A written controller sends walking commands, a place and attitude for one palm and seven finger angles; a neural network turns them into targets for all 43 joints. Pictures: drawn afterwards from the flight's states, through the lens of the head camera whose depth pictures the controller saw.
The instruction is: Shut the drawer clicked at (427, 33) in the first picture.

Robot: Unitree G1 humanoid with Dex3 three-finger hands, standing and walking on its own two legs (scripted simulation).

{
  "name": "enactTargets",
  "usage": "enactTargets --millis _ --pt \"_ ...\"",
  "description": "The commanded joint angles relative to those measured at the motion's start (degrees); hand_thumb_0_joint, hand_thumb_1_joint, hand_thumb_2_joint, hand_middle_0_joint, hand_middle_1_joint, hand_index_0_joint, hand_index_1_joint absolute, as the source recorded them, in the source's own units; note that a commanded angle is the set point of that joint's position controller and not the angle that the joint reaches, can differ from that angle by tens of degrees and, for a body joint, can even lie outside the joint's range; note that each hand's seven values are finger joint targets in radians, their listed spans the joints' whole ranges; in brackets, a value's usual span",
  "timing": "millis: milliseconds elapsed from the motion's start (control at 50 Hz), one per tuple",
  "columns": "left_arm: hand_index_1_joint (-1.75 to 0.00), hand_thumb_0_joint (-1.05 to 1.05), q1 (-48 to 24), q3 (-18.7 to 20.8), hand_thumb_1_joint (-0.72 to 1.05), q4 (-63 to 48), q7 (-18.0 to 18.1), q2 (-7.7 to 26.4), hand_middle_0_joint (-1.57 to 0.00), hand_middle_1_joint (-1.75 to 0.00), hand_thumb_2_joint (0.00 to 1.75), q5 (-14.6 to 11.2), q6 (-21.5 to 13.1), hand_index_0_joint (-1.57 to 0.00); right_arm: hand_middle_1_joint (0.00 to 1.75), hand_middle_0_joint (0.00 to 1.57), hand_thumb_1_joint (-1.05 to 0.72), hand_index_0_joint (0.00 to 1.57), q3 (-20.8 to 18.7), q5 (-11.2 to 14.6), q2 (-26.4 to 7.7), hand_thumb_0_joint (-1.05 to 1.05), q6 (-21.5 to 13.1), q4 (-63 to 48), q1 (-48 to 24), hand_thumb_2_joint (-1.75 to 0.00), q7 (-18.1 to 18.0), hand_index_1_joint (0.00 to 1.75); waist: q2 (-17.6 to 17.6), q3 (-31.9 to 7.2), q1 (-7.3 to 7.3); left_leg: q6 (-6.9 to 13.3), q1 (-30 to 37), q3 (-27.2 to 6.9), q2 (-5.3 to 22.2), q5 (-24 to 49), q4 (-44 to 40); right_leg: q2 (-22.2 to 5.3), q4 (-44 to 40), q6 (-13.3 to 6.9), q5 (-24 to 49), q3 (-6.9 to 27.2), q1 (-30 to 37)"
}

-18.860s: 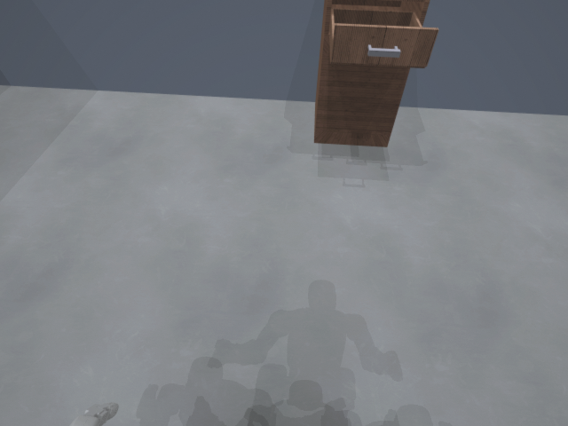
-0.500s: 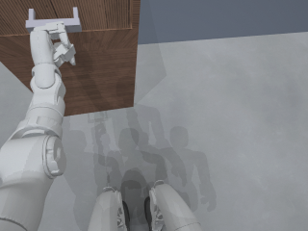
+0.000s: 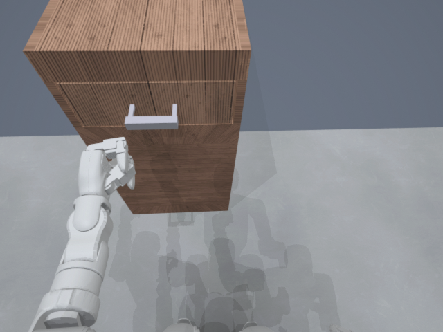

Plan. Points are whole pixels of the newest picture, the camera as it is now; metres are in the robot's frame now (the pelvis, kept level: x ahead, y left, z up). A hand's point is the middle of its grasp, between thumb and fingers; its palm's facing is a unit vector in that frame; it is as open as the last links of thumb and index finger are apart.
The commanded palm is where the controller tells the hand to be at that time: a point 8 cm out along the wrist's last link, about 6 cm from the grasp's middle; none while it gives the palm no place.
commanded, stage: draw the hand back to the body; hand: left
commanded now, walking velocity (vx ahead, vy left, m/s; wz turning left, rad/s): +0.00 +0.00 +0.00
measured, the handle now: (152, 115) +0.58 +0.16 -0.02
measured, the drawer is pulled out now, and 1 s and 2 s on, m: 0.00 0.00 0.00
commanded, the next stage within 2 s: step back with the hand held close in 1.06 s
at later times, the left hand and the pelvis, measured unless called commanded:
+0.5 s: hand (46, 234) +0.25 +0.21 +0.14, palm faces +0.19 -0.95 -0.26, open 3.3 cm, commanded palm +0.20 +0.26 +0.16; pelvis -0.02 +0.01 +0.05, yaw +2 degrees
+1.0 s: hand out of the picture +0.13 +0.26 +0.23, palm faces +0.43 -0.81 -0.39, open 3.3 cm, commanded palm +0.09 +0.30 +0.24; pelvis -0.03 +0.01 +0.06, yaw +2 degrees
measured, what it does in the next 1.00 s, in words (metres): rises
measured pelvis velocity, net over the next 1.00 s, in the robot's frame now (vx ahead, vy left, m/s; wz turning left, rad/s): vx -0.03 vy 0.01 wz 0.04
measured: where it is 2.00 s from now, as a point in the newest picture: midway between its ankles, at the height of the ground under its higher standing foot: outside the picture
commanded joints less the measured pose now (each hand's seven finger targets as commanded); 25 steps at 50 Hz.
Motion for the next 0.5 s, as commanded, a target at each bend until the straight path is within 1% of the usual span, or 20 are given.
enactTargets --millis 0,20,40,60,80,120,160,180,200,220,240,260,280,300,320,340,360,420,440,480 --pt "-1.60 0.00 -12.4 -0.4 0.90 -14.8 -1.6 6.6 -1.40 -1.60 0.90 -1.7 -4.0 -1.40 0.30 0.20 -0.90 0.20 -3.3 0.3 -8.2 0.00 -2.5 -4.5 2.1 -0.90 -2.3 0.30 1.0 -13.7 -2.03 -0.3 13.7 -2.6 0.7 26.5 -4.7 -2.4 -6.1 2.9 34.3 3.5 15.4" --pt "-1.60 0.00 -11.3 -1.7 0.90 -17.9 -2.6 6.0 -1.40 -1.60 0.90 -2.0 -3.9 -1.40 0.30 0.20 -0.90 0.20 -3.5 0.3 -8.1 0.00 -2.8 -5.0 2.2 -0.90 -2.3 0.30 2.0 -16.5 -1.64 -0.2 16.6 -2.6 0.6 32.8 -4.1 -2.8 -5.5 3.4 41.3 4.0 18.2" --pt "-1.60 0.00 -7.7 -1.9 0.90 -19.4 -3.8 6.2 -1.40 -1.60 0.90 -2.3 -3.1 -1.40 0.30 0.20 -0.90 0.20 -3.5 0.5 -7.9 0.00 -3.0 -5.4 2.1 -0.90 -2.4 0.30 3.8 -19.0 -0.57 -0.4 19.3 -2.9 0.9 39.9 -4.2 -3.3 -4.9 3.7 46.6 3.7 20.0" --pt "-1.60 0.00 -6.3 -2.6 0.90 -22.5 -4.8 6.4 -1.40 -1.60 0.90 -2.8 -2.3 -1.40 0.30 0.20 -0.90 0.20 -3.5 0.6 -7.9 0.00 -3.3 -5.9 1.5 -0.90 -2.5 0.30 6.2 -21.0 0.01 -0.6 22.8 -3.3 1.3 44.2 -4.6 -3.3 -5.0 3.5 47.5 3.2 20.1" --pt "-1.60 0.00 -5.3 -2.9 0.90 -25.1 -5.5 6.4 -1.40 -1.60 0.90 -3.4 -1.3 -1.40 0.30 0.20 -0.90 0.20 -3.4 0.8 -7.9 0.00 -3.7 -6.4 0.7 -0.90 -2.6 0.30 7.1 -21.6 0.41 -0.8 25.6 -3.8 1.5 45.7 -5.1 -3.1 -5.5 3.3 45.8 2.6 19.4" --pt "-1.60 0.00 -3.3 -2.3 0.90 -27.7 -6.2 7.2 -1.40 -1.60 0.90 -4.4 0.3 -1.40 0.30 0.20 -0.90 0.20 -3.1 1.1 -8.0 0.00 -4.4 -7.2 -1.2 -0.90 -3.1 0.30 5.3 -18.7 0.49 -1.1 26.8 -4.8 2.0 42.8 -7.2 -2.5 -6.9 2.7 38.6 1.3 17.9" --pt "-1.60 0.00 -1.8 -1.0 0.90 -29.8 -5.7 7.6 -1.40 -1.60 0.90 -5.0 1.5 -1.40 0.30 0.20 -0.90 0.20 -2.8 1.3 -7.9 0.00 -5.1 -8.1 -4.1 -0.90 -3.8 0.30 1.4 -14.6 0.71 -1.1 24.8 -5.1 1.8 35.5 -9.6 -2.3 -8.5 2.6 32.5 0.6 18.2" --pt "-1.60 0.00 1.6 -2.6 0.90 -31.3 -1.5 12.9 -1.40 -1.60 0.90 1.7 5.0 -1.40 0.30 0.20 -0.90 0.20 -2.7 1.3 -7.2 0.00 -3.3 -9.4 -8.9 -0.90 -4.9 0.30 0.1 -15.7 3.93 -1.2 26.4 -4.6 1.2 31.9 -13.4 -4.2 -12.3 2.4 31.0 4.3 23.5" --pt "-1.60 0.00 2.2 -3.5 0.90 -33.5 0.7 10.7 -1.40 -1.60 0.90 2.0 7.2 -1.40 0.30 0.20 -0.90 0.20 -2.1 1.4 -6.3 0.00 -2.7 -10.8 -9.7 -0.90 -5.7 0.30 -1.0 -12.0 2.48 -0.9 25.7 -4.2 1.2 29.7 -15.3 -4.5 -14.0 2.6 31.1 3.9 25.0" --pt "-1.60 0.00 4.1 -2.7 0.90 -34.5 1.5 11.2 -1.40 -1.60 0.90 1.7 8.8 -1.40 0.30 0.20 -0.90 0.20 -2.1 1.4 -6.4 0.00 -2.6 -11.1 -10.2 -0.90 -6.3 0.30 -1.5 -10.2 3.05 -0.7 25.3 -4.1 1.1 28.7 -16.1 -4.6 -15.1 2.6 31.4 4.1 25.6" --pt "-1.60 0.00 6.3 -3.4 0.90 -35.0 2.3 10.7 -1.40 -1.60 0.90 2.4 10.1 -1.40 0.30 0.20 -0.90 0.20 -1.6 1.4 -6.2 0.00 -2.2 -10.8 -10.4 -0.90 -6.8 0.30 0.2 -9.8 3.30 -0.6 26.7 -3.7 1.1 30.3 -16.6 -5.3 -15.7 2.9 34.7 4.6 27.3" --pt "-1.60 0.00 6.7 -2.8 0.90 -35.8 3.1 11.4 -1.40 -1.60 0.90 2.7 11.1 -1.40 0.30 0.20 -0.90 0.20 -1.3 1.5 -6.1 0.00 -1.8 -10.6 -10.7 -0.90 -7.2 0.30 -0.6 -9.8 3.43 -0.7 27.9 -4.1 1.4 31.2 -17.7 -5.3 -16.3 2.9 34.6 4.4 28.6" --pt "-1.60 0.00 7.2 -2.4 0.90 -37.0 3.7 11.7 -1.40 -1.60 0.90 2.9 12.0 -1.40 0.30 0.20 -0.90 0.20 -1.2 1.4 -5.9 0.00 -1.8 -10.6 -11.6 -0.90 -7.6 0.30 -0.2 -9.4 3.53 -0.8 28.9 -4.1 1.5 29.4 -19.0 -5.3 -17.3 2.7 32.0 4.3 29.5" --pt "-1.60 0.00 7.6 -2.2 0.90 -38.2 4.3 11.9 -1.40 -1.60 0.90 3.0 12.7 -1.40 0.30 0.20 -0.90 0.20 -0.7 1.4 -5.7 0.00 -1.8 -10.6 -12.7 -0.90 -8.0 0.30 -1.3 -7.7 3.60 -0.7 29.8 -4.3 1.6 27.6 -20.5 -5.2 -18.8 2.5 29.9 4.1 29.8" --pt "-1.60 0.00 7.9 -1.4 0.90 -39.7 4.7 12.9 -1.40 -1.60 0.90 2.9 13.1 -1.40 0.30 0.20 -0.90 0.20 -0.6 1.3 -5.8 0.00 -2.1 -10.7 -13.5 -0.90 -8.4 0.30 -1.6 -7.2 3.89 -0.6 30.7 -4.3 1.6 26.8 -21.6 -5.0 -20.0 2.3 28.5 4.0 30.9" --pt "-1.60 0.00 9.5 -1.5 0.90 -40.7 5.0 12.5 -1.40 -1.60 0.90 3.0 13.6 -1.40 0.30 0.20 -0.90 0.20 -0.2 1.3 -5.5 0.00 -2.3 -10.7 -14.4 -0.90 -8.7 0.30 -0.4 -5.2 4.07 -0.7 31.8 -4.5 1.7 25.6 -23.1 -5.0 -21.1 2.0 26.2 3.8 30.7" --pt "-1.60 0.00 9.8 -2.1 0.90 -42.5 5.3 11.9 -1.40 -1.60 0.90 2.9 14.0 -1.40 0.30 0.20 -0.90 0.20 0.1 1.3 -5.3 0.00 -2.6 -10.7 -15.2 -0.90 -8.8 0.30 0.0 -4.6 4.10 -0.6 33.2 -4.7 1.7 24.5 -24.3 -5.1 -22.4 2.0 24.8 3.7 31.1" --pt "-1.60 0.00 13.9 -1.9 0.90 -46.8 5.7 11.9 -1.40 -1.60 0.90 2.9 15.0 -1.40 0.30 0.20 -0.90 0.20 0.6 1.0 -5.4 0.00 -4.0 -10.1 -16.6 -0.90 -9.1 0.30 1.4 -2.1 4.63 -0.8 37.0 -5.7 2.3 24.4 -27.5 -4.7 -25.5 1.5 22.6 3.2 31.9" --pt "-1.60 0.00 15.3 -2.2 0.90 -48.6 5.8 11.4 -1.40 -1.60 0.90 3.0 15.2 -1.40 0.30 0.20 -0.90 0.20 0.9 0.9 -5.2 0.00 -4.5 -10.0 -16.6 -0.90 -9.1 0.30 2.6 -1.2 4.53 -1.1 38.4 -6.3 2.5 24.4 -28.6 -4.8 -26.1 1.4 21.9 3.0 32.1" --pt "-1.60 0.00 19.1 -2.1 0.90 -51.0 6.0 10.7 -1.40 -1.60 0.90 3.0 15.5 -1.40 0.30 0.20 -0.90 0.20 1.0 0.6 -5.1 0.00 -5.4 -9.5 -17.0 -0.90 -8.9 0.30 2.4 0.8 4.76 -1.3 40.1 -7.1 2.9 24.4 -30.5 -4.7 -27.6 1.4 21.5 2.6 32.7"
